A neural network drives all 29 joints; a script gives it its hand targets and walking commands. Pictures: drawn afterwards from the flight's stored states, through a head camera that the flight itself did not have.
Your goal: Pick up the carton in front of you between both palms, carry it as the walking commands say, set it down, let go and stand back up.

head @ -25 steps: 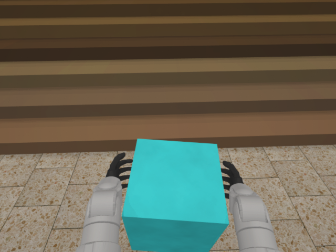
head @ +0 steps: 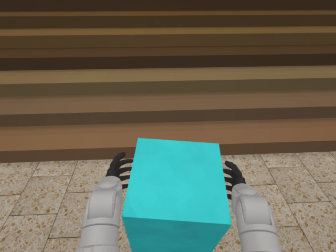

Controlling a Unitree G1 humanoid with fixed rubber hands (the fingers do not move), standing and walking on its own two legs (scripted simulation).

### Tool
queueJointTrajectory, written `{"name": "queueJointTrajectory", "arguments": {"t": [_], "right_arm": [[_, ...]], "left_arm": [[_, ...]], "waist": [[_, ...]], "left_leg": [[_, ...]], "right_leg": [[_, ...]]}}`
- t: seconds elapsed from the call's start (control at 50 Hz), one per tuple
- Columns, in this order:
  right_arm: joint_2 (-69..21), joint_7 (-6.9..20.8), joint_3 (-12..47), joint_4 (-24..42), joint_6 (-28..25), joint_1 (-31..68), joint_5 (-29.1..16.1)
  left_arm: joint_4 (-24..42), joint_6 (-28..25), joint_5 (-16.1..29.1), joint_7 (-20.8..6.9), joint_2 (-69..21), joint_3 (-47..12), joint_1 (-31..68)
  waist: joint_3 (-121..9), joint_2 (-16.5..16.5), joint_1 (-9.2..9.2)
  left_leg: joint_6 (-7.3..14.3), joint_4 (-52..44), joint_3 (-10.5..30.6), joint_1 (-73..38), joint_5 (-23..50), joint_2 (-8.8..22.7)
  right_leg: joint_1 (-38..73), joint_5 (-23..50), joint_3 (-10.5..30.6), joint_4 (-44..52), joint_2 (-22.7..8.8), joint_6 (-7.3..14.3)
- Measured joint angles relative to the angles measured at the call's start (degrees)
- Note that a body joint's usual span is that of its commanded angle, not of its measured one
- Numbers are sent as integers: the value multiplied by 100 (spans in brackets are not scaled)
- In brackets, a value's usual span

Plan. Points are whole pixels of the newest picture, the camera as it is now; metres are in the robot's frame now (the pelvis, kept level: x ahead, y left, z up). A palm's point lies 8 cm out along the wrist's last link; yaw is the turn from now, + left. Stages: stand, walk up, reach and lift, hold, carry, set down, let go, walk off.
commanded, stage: carry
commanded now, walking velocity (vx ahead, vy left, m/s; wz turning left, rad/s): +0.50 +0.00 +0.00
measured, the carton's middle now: (173, 199) +0.30 +0.00 -0.02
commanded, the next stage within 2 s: none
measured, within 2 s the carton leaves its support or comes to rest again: neither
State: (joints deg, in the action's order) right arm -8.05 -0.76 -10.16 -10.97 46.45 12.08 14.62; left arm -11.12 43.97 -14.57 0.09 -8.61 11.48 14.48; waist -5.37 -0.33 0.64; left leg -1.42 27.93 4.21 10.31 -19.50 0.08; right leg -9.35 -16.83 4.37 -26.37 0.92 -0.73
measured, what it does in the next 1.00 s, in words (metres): walks ahead: left foot, then right foot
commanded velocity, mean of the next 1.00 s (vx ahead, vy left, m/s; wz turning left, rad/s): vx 0.50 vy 0.00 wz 0.00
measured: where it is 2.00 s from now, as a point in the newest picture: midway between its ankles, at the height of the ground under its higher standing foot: (174, 148)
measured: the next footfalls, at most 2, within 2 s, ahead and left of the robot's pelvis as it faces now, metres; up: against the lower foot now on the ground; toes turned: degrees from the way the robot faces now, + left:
left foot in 0.40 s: +0.14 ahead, +0.11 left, +0.00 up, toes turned +9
right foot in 0.74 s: +0.50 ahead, -0.09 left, +0.00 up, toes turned -11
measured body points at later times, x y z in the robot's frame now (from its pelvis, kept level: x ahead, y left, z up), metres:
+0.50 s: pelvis +0.17 +0.02 -0.01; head +0.15 +0.03 +0.44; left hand +0.45 +0.17 +0.08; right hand +0.44 -0.14 +0.07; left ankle +0.10 +0.10 -0.74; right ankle +0.07 -0.09 -0.70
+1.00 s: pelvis +0.48 -0.05 +0.01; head +0.49 -0.05 +0.46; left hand +0.75 +0.13 +0.08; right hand +0.76 -0.18 +0.06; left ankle +0.51 +0.11 -0.66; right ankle +0.46 -0.08 -0.74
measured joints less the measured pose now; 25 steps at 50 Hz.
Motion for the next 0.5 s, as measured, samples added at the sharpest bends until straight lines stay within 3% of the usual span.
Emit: {"name": "queueJointTrajectory", "arguments": {"t": [0.08,0.12,0.18,0.26,0.3,0.36,0.4,0.44,0.5], "right_arm": [[24,-50,67,407,229,-85,-196],[38,-96,144,658,442,-143,-325],[25,-223,325,1021,840,-181,-442],[97,-402,418,1710,1452,-322,-628],[236,-405,361,2100,1702,-428,-774],[292,-404,261,2479,1983,-521,-966],[194,-407,244,2628,2120,-522,-990],[14,-411,313,2700,2180,-490,-923],[49,-431,553,2753,2320,-443,-857]], "left_arm": [[493,301,153,113,24,-176,-113],[814,554,288,198,47,-244,-205],[1235,940,534,266,159,-270,-317],[1596,1457,810,397,197,-371,-228],[1788,1636,784,463,28,-445,-189],[2178,1954,740,564,46,-738,-272],[2507,2174,727,579,71,-754,-378],[2881,2348,777,575,100,-606,-532],[3105,2491,882,574,108,-436,-622]], "waist": [[-307,-104,-35],[-434,-153,-69],[-562,-38,-135],[-540,124,-84],[-550,177,-28],[-528,-54,24],[-486,-201,-18],[-481,-311,-149],[-433,-73,-153]], "left_leg": [[38,280,-327,367,-48,65],[50,198,-473,364,180,63],[82,149,-624,335,190,167],[31,221,-570,244,-119,350],[100,744,-649,449,-407,446],[138,1029,-1023,803,-823,309],[169,457,-1329,787,-388,187],[313,242,-1557,533,200,115],[365,129,-1671,206,-249,199]], "right_leg": [[-390,68,-109,-320,-171,-35],[-536,-325,-146,-590,-282,-34],[-847,-774,-576,-966,-363,-21],[-625,72,-1097,-199,-255,40],[-532,43,-1250,-226,-236,68],[-345,-341,-1340,-223,-415,38],[-175,-486,-1296,-199,-522,-40],[-267,-723,-1169,-679,-646,-69],[-1077,-1297,-1110,-2337,-518,-9]]}}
